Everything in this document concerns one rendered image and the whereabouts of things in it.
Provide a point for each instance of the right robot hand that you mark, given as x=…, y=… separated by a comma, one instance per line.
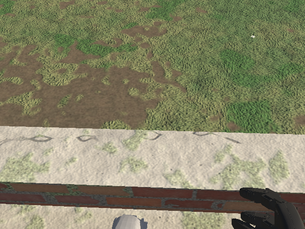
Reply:
x=285, y=216

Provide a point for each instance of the left robot thigh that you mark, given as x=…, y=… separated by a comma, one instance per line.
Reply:
x=130, y=222

